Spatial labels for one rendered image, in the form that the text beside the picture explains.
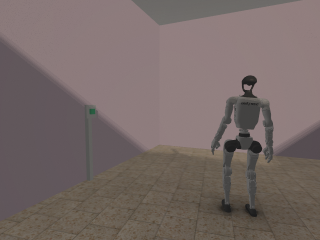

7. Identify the robot right hand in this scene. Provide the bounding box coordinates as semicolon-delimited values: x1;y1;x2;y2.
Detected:
262;146;274;163

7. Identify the robot left hand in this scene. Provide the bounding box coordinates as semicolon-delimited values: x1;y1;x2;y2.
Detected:
211;139;221;155

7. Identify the robot torso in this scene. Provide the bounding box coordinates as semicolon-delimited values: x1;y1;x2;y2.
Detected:
234;95;261;150

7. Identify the panel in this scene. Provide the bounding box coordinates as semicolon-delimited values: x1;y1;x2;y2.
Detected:
84;105;97;181

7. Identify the robot left forearm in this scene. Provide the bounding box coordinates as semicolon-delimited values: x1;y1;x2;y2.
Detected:
214;116;227;141

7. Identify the left robot upper arm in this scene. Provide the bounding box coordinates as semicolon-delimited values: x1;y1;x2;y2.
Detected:
223;96;238;124

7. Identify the right robot thigh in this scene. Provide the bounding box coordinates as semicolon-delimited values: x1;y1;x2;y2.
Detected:
245;140;262;180

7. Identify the robot right forearm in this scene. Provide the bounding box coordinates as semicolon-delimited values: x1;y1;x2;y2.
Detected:
265;121;274;147

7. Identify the right robot upper arm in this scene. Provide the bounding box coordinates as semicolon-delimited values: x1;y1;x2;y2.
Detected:
259;98;273;127

